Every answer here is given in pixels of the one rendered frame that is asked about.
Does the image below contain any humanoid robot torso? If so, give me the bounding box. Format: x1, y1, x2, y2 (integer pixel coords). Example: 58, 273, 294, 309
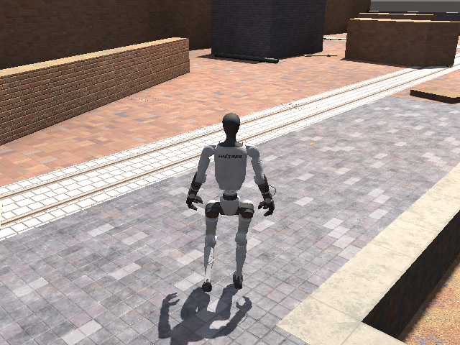
214, 141, 247, 216

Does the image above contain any robot left upper arm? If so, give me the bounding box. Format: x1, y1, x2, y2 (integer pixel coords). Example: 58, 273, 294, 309
195, 144, 216, 183

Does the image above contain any right robot hand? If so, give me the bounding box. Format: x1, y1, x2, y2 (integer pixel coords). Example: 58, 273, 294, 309
258, 200, 275, 216

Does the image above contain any robot right upper arm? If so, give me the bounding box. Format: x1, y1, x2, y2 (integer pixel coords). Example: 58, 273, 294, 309
246, 144, 265, 185

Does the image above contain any robot left thigh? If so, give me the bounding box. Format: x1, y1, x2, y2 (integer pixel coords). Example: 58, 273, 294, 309
205, 200, 220, 247

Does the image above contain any robot right forearm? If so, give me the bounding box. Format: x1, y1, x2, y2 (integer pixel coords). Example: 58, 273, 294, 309
258, 174, 273, 203

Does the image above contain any left robot hand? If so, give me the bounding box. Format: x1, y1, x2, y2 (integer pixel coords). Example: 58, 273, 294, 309
186, 196, 203, 211

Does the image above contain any robot left forearm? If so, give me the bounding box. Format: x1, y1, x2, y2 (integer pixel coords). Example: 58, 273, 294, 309
188, 172, 202, 198

